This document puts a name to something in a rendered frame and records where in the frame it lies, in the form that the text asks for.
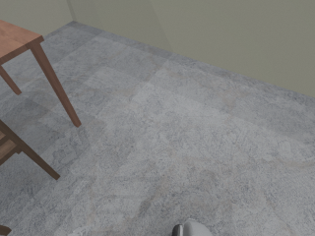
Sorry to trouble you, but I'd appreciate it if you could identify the robot right thigh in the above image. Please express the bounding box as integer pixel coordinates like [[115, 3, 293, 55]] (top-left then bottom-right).
[[177, 221, 213, 236]]

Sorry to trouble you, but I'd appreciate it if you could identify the robot left hand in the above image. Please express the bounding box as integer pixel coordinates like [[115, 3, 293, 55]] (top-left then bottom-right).
[[68, 225, 93, 236]]

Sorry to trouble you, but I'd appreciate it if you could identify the chair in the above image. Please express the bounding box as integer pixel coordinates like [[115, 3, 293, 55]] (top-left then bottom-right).
[[0, 120, 60, 236]]

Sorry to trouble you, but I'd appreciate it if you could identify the right robot shin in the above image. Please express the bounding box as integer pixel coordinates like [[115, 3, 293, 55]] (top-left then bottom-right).
[[183, 218, 196, 224]]

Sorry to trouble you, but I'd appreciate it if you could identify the table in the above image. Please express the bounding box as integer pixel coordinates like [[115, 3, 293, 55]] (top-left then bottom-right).
[[0, 20, 82, 128]]

